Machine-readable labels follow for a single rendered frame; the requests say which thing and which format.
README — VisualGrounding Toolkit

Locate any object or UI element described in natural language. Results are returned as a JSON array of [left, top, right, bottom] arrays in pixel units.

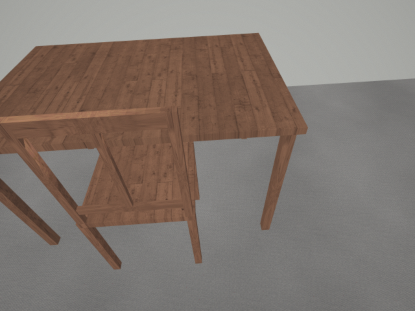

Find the table
[[0, 33, 308, 245]]

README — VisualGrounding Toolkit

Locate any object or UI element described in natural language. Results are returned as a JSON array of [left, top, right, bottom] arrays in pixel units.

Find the chair
[[0, 106, 202, 270]]

